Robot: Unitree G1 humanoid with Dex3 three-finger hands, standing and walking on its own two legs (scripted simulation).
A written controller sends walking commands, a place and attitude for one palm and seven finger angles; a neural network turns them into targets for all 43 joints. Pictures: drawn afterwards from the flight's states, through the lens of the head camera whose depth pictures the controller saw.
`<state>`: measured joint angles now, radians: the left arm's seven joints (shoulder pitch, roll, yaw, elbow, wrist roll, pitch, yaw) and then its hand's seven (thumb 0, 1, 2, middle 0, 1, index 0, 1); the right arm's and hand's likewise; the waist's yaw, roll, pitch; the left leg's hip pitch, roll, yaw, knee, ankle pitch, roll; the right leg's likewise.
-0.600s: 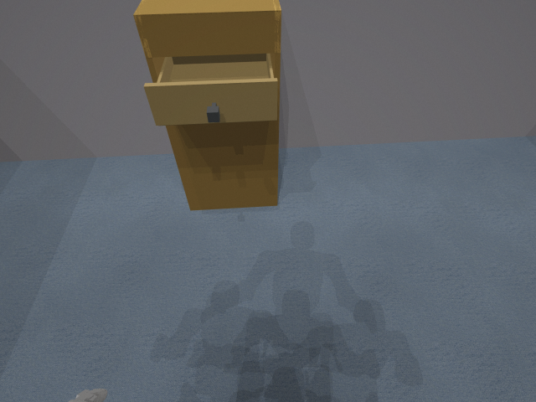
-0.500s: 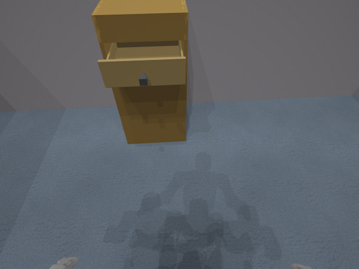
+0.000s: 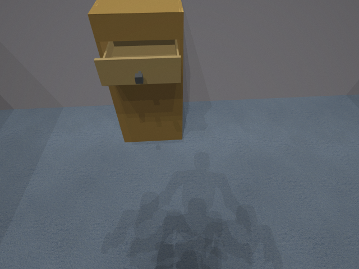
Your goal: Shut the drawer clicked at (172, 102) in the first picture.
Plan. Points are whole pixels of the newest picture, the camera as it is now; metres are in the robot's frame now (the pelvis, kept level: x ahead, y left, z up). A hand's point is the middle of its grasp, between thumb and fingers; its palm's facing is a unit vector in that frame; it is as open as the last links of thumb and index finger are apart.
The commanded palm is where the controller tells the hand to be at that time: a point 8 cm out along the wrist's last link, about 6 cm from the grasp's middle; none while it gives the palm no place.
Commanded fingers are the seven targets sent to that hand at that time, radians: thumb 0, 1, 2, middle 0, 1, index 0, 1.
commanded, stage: stand and wait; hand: left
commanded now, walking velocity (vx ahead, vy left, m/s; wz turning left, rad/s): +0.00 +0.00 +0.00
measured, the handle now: (139, 76) +0.91 +0.24 -0.08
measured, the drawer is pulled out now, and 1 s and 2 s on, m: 0.18 0.18 0.18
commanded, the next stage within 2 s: look at it before walking up in 0.22 s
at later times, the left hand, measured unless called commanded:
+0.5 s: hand out of the picture +0.07 +0.24 -0.15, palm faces -0.02 -0.94 -0.33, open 7.4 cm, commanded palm none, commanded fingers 0.00 0.90 0.90 -0.20 -0.30 -0.20 -0.30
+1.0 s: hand out of the picture +0.07 +0.25 -0.15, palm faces -0.02 -0.94 -0.34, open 7.4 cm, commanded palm none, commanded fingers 0.00 0.90 0.90 -0.20 -0.30 -0.20 -0.30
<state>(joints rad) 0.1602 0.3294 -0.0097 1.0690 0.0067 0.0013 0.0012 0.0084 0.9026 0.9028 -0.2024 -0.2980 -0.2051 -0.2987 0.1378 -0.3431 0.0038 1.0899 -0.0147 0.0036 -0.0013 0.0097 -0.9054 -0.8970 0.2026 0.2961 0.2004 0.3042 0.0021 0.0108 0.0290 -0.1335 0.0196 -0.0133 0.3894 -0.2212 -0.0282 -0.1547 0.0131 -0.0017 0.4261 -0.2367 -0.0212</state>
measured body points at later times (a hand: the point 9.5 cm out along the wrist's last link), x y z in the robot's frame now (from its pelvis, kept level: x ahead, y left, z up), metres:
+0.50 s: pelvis -0.01 +0.00 +0.00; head -0.01 +0.00 +0.45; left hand +0.07 +0.29 -0.13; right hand +0.06 -0.29 -0.14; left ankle -0.01 +0.14 -0.74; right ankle +0.00 -0.10 -0.74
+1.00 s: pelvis +0.00 +0.01 +0.00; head +0.00 +0.00 +0.45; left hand +0.07 +0.30 -0.13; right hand +0.07 -0.29 -0.13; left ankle -0.01 +0.14 -0.74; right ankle +0.00 -0.10 -0.74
